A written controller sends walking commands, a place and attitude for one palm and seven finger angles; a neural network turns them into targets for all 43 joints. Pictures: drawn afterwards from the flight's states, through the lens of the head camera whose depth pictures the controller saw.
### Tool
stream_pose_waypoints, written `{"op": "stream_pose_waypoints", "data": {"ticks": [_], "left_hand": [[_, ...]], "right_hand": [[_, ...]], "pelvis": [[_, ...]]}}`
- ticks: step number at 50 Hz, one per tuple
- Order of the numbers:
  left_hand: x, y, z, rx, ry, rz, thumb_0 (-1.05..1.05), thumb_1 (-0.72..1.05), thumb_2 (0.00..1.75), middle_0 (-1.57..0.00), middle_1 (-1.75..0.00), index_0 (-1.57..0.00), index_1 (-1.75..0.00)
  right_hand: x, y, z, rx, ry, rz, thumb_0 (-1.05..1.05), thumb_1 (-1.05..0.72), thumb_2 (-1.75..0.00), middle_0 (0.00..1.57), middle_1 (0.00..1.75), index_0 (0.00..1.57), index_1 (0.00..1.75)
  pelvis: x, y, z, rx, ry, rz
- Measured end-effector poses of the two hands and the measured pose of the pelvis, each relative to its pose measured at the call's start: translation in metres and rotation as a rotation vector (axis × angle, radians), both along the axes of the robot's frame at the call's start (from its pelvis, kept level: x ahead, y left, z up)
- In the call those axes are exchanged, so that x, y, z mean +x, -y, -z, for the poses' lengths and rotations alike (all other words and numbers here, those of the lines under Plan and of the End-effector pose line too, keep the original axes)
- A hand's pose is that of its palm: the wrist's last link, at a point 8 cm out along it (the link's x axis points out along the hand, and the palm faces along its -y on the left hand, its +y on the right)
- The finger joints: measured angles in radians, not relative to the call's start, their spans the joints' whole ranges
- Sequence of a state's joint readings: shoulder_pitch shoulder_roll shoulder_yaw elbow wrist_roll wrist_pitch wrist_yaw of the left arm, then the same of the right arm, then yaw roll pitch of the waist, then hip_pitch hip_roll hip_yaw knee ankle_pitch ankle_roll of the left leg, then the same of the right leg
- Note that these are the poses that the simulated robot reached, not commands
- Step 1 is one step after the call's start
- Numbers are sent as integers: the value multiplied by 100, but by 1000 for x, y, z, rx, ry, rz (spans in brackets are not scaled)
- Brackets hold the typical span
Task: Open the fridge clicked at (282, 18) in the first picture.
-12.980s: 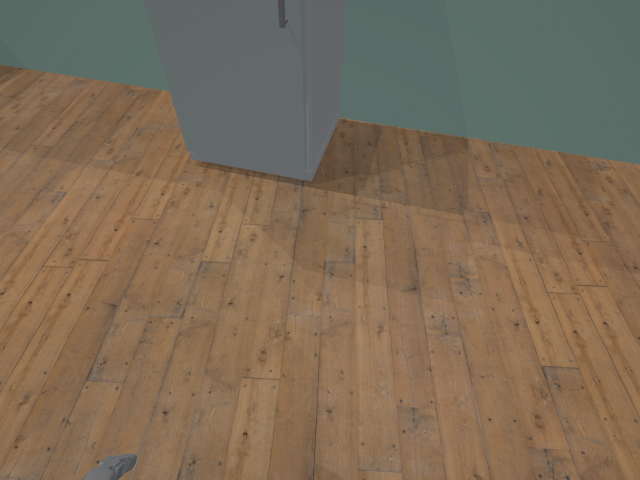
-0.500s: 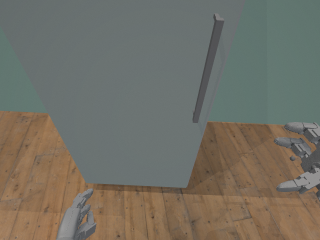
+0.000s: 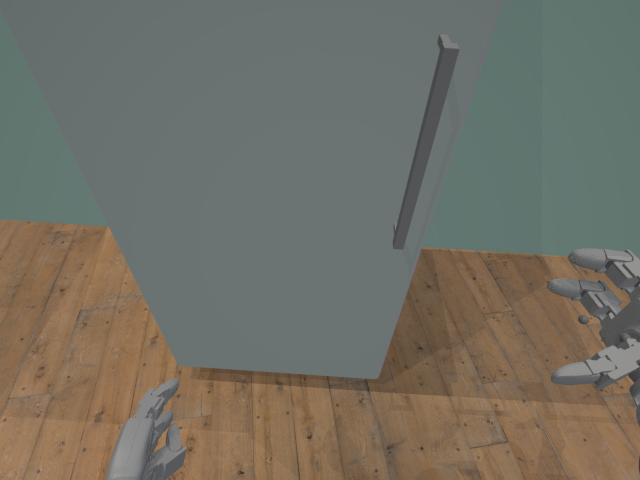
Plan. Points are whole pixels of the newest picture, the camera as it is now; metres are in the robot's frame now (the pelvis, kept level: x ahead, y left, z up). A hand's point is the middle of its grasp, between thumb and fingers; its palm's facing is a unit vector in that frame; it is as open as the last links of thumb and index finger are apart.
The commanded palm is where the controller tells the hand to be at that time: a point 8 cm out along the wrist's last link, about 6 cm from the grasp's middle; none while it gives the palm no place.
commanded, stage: move the hooked fingers beside the handle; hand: right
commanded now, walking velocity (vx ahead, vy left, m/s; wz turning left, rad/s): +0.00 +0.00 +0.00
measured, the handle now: (417, 160) +0.53 -0.13 +0.15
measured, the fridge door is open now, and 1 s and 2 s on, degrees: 0 0 0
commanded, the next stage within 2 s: none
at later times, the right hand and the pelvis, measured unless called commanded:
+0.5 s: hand (537, 285) +0.31 -0.24 +0.13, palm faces +0.08 +1.00 -0.01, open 14.0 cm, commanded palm +0.29 -0.29 +0.12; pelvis +0.00 +0.00 +0.00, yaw +0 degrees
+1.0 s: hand (498, 250) +0.37 -0.22 +0.12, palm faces +0.06 +1.00 +0.00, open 14.0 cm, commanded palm +0.35 -0.27 +0.12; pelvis +0.00 +0.01 +0.00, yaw +1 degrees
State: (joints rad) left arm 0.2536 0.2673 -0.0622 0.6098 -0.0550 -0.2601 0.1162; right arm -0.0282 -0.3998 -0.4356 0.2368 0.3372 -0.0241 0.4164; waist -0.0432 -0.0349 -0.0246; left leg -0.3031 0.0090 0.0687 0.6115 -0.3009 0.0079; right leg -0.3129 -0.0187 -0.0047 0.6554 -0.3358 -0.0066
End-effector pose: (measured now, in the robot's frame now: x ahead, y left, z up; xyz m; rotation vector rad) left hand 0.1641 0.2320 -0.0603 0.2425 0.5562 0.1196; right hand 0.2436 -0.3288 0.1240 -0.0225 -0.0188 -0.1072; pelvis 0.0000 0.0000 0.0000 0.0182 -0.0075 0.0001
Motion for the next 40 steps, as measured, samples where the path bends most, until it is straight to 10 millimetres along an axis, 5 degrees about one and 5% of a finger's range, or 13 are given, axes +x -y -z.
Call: {"op": "stream_pose_waypoints", "data": {"ticks": [10,20,40], "left_hand": [[2,2,1,-8,8,10,1,90,90,-20,-30,-21,-30],[-6,-1,6,-16,-19,-11,1,90,90,-20,-30,-21,-30],[-35,-25,19,3,-148,-89,1,90,90,-20,-30,-21,-30]], "right_hand": [[2,-6,-2,2,3,-1,-1,50,-30,30,120,30,120],[34,-33,-1,4,-4,-36,-1,50,-30,30,120,30,120],[80,-50,3,18,-16,-40,-1,50,-30,30,120,30,120]], "pelvis": [[-3,-1,0,-1,2,6],[-4,-3,0,-8,-7,2],[1,-7,0,-13,-43,-11]]}}
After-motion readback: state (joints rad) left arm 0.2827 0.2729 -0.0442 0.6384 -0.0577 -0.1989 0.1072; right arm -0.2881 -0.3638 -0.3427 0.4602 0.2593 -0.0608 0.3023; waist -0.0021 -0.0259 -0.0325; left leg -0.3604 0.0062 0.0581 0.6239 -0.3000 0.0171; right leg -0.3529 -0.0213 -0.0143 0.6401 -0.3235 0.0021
